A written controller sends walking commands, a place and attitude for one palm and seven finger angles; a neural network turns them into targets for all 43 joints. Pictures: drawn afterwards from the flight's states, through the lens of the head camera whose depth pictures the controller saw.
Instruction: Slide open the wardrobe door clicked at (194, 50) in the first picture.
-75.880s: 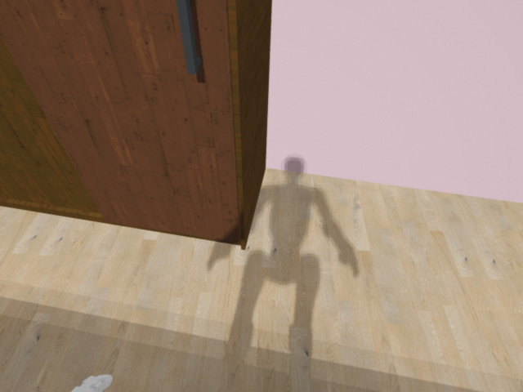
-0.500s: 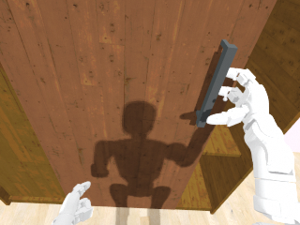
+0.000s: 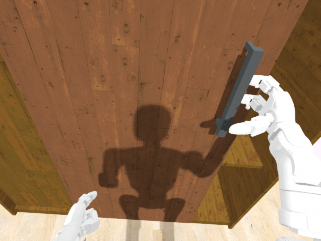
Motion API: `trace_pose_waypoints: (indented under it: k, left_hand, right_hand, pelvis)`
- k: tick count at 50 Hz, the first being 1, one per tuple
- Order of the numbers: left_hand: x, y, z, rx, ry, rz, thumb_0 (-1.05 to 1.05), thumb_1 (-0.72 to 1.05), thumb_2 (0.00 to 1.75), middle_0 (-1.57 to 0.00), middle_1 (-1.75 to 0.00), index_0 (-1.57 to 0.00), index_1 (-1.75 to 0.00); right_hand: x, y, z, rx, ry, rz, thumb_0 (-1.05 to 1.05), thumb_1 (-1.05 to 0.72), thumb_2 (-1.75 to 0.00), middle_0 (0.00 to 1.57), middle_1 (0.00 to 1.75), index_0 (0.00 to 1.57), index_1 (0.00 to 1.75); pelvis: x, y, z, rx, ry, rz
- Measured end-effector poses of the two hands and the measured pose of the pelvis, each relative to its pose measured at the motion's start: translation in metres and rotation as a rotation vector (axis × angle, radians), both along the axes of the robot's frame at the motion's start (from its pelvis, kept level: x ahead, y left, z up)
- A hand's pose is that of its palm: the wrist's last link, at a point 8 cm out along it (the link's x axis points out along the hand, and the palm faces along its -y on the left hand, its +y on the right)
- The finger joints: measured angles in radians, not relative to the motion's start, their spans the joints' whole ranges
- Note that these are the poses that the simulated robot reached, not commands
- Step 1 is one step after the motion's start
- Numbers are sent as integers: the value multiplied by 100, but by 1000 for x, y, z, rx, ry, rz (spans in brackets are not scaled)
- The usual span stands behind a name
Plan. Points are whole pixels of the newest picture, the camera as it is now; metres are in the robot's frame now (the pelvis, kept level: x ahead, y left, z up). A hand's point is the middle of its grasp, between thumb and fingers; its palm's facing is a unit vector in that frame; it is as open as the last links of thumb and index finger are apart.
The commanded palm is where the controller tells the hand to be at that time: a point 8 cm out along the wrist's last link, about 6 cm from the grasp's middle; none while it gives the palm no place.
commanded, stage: move the hooked fingers beside the handle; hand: right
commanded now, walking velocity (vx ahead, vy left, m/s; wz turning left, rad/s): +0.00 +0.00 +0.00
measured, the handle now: (233, 94) +0.41 -0.14 +0.22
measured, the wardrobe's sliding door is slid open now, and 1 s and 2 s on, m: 0.24 0.24 0.24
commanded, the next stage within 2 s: none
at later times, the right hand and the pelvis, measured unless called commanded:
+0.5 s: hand (264, 111) +0.33 -0.18 +0.23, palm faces +0.04 +1.00 -0.05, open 14.0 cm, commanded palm +0.31 -0.23 +0.23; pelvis +0.00 +0.00 +0.00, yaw -1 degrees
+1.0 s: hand (267, 116) +0.35 -0.20 +0.21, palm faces +0.04 +1.00 -0.06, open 14.0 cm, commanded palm +0.31 -0.26 +0.23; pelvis +0.00 -0.01 +0.00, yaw +0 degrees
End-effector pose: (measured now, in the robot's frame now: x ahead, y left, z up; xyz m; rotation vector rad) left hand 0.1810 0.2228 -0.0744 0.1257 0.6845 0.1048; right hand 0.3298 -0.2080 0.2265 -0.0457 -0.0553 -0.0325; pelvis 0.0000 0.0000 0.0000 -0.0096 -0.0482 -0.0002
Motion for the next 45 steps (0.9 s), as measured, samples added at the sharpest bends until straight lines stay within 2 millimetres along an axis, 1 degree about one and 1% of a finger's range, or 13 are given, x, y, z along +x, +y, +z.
trace_pose_waypoints:
  k: [7,13,17,20,23,25,30,33,35,41,45]
  left_hand:
    - [2,6,0,3,-2,7,1,91,90,-20,-30,-20,-30]
    - [6,8,1,14,-7,6,1,91,90,-20,-30,-20,-30]
    - [8,6,3,23,-19,-1,1,91,90,-20,-30,-20,-30]
    - [10,2,4,22,-32,-7,1,91,90,-20,-30,-20,-30]
    - [10,-2,5,15,-39,-13,1,91,90,-20,-30,-20,-30]
    - [10,-5,5,8,-38,-14,1,91,90,-20,-30,-20,-30]
    - [3,-6,3,-1,-25,-6,1,91,90,-20,-30,-20,-30]
    - [-2,-5,1,5,-11,0,1,91,90,-20,-30,-20,-30]
    - [-6,-3,-1,14,0,4,1,91,90,-20,-30,-20,-30]
    - [-13,1,-4,29,22,19,1,91,90,-20,-30,-20,-30]
    - [-14,2,-6,24,25,34,1,91,90,-20,-30,-20,-30]
  right_hand:
    - [-9,-13,7,-5,-49,-17,-2,50,-30,30,120,30,120]
    - [-18,-25,-2,-13,-11,-29,-2,50,-30,30,120,30,120]
    - [-22,-25,-4,-13,-14,-17,-2,50,-30,30,120,30,120]
    - [-24,-23,2,-17,-48,-4,-2,50,-30,30,120,30,120]
    - [-23,-23,8,-13,-66,2,-2,50,-30,30,120,30,120]
    - [-20,-26,8,-10,-52,-2,-2,50,-30,30,120,30,120]
    - [-14,-35,-4,-10,18,-22,-2,50,-30,30,120,30,120]
    - [-13,-38,-9,-10,28,-27,-2,50,-30,30,120,30,120]
    - [-14,-40,-8,-9,10,-27,-2,50,-30,30,120,30,120]
    - [-10,-46,4,-13,-45,-21,-2,50,-30,30,120,30,120]
    - [-6,-47,0,-17,-12,-10,-2,50,-30,30,120,30,120]
  pelvis:
    - [5,1,0,0,1,2]
    - [5,0,-1,3,-1,-4]
    - [2,-1,-1,4,-4,-10]
    - [1,-2,-1,3,-6,-10]
    - [0,-3,-1,3,-6,-11]
    - [-1,-3,-1,4,-4,-11]
    - [-2,-4,-1,5,2,-6]
    - [-3,-5,-1,6,3,-5]
    - [-2,-5,0,6,3,-4]
    - [0,-7,0,7,4,-4]
    - [1,-10,0,8,11,-1]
